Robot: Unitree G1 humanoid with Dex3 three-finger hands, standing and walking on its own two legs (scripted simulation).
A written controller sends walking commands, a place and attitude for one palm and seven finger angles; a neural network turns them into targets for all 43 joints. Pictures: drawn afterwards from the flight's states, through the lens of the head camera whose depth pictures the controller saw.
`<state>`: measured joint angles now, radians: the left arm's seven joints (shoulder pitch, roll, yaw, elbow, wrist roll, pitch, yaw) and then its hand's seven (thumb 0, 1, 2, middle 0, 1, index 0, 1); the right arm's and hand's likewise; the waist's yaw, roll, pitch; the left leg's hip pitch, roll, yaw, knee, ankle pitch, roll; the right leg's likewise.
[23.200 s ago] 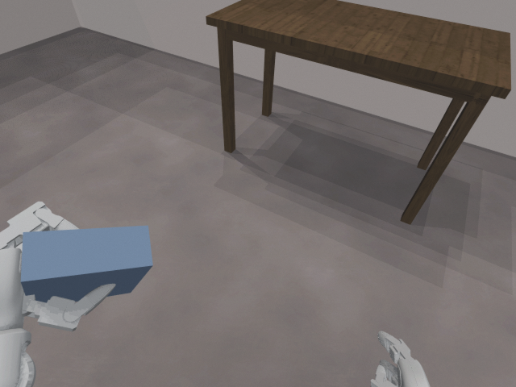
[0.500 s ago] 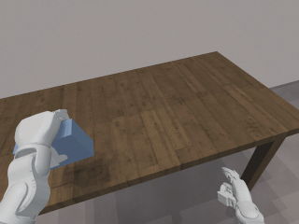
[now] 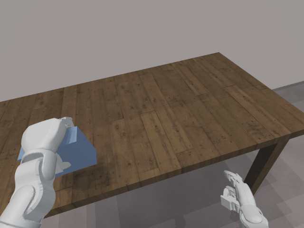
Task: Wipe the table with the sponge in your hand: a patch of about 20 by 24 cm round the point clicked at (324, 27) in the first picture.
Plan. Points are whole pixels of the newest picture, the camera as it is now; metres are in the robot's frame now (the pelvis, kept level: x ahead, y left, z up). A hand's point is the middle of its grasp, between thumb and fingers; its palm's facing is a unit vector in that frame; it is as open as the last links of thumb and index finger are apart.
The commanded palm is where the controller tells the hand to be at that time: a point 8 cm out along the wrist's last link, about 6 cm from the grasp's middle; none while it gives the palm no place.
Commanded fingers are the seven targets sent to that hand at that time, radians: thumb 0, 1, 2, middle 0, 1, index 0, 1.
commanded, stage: move the sponge above the wiping area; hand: left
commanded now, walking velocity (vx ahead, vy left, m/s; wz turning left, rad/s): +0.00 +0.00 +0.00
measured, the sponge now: (65, 157) +0.24 +0.28 +0.09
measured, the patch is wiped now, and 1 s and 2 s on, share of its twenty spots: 0.00 0.00 0.00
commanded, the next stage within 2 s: lower the sponge onto the table in 1.52 s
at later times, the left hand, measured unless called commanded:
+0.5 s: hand (66, 148) +0.25 +0.27 +0.12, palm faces +0.07 -0.10 -0.99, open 9.0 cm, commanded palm +0.21 +0.27 +0.19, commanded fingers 0.00 0.10 1.30 -1.20 -1.60 -1.20 -1.60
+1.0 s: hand (62, 148) +0.24 +0.27 +0.13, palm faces +0.10 -0.09 -0.99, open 9.0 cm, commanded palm +0.20 +0.27 +0.20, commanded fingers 0.00 0.10 1.30 -1.20 -1.60 -1.20 -1.60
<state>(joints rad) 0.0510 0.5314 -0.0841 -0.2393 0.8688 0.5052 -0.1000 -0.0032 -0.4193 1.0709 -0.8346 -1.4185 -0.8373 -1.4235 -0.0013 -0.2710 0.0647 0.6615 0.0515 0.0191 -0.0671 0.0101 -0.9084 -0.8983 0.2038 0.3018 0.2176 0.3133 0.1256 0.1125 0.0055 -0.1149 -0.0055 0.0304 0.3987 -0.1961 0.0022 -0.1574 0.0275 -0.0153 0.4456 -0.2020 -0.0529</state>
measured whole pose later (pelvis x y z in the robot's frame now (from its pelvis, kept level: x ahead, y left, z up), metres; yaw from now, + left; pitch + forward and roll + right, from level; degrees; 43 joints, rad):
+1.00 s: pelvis +0.00 +0.00 +0.00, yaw +0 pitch -5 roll +1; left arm 0.08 0.51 -0.11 -0.25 0.88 0.46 -0.06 0.00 -0.42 1.07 -0.84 -1.42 -0.84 -1.42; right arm 0.01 -0.26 0.05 0.68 0.05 0.01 -0.06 0.01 -0.91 -0.90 0.20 0.30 0.21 0.31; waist 0.13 0.11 0.00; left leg -0.10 -0.01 0.03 0.38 -0.19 0.01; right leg -0.14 0.03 -0.01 0.42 -0.20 -0.05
